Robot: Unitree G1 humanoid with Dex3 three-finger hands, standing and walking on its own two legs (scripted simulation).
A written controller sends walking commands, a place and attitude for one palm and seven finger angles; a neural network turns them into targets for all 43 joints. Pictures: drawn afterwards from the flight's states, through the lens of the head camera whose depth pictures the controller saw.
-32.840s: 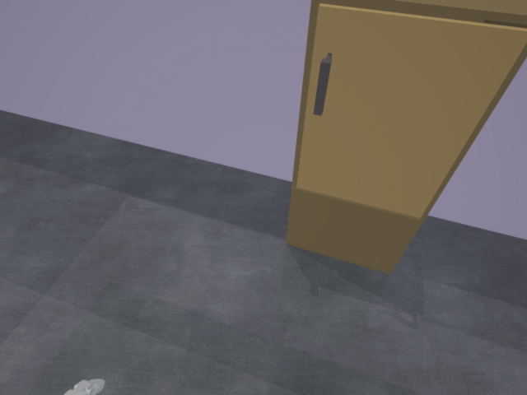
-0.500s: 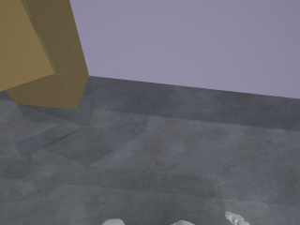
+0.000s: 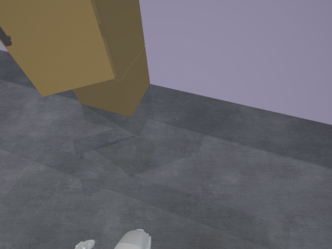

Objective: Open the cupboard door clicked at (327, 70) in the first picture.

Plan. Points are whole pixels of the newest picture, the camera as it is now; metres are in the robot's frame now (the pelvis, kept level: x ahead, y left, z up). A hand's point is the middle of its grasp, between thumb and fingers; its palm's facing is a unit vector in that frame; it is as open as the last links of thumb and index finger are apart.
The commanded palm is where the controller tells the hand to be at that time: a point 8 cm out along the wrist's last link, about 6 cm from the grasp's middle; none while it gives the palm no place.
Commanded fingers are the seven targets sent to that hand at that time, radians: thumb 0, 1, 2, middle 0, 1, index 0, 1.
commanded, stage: turn to face it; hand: left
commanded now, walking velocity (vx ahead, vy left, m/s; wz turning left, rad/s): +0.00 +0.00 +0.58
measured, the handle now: out of the picture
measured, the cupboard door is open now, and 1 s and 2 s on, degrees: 39 39 39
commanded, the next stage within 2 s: take the last steps up to it in 0.56 s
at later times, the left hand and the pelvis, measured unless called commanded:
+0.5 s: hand out of the picture +0.04 +0.23 -0.16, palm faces +0.26 -0.93 -0.27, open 7.4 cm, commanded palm none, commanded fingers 0.00 0.90 0.90 -0.20 -0.30 -0.20 -0.30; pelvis +0.02 +0.01 +0.00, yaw +13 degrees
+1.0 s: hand out of the picture -0.07 +0.18 -0.17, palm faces +0.50 -0.84 -0.20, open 7.4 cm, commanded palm none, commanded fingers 0.00 0.90 0.90 -0.20 -0.30 -0.20 -0.30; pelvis +0.05 +0.03 +0.00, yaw +24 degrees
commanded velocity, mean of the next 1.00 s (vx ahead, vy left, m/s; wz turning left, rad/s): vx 0.11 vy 0.05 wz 0.28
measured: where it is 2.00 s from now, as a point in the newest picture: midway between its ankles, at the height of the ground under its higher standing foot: (133, 220)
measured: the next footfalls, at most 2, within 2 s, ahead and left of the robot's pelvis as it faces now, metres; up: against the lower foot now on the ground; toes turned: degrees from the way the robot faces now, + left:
left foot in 0.18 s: +0.05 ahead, +0.14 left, +0.00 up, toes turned +12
right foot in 0.56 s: +0.09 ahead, -0.10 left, +0.00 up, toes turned +10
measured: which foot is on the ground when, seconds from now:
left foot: up 0.00-0.16, down 0.18-0.56, up 0.58-1.00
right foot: down 0.00-0.18, up 0.20-0.54, down 0.56-1.00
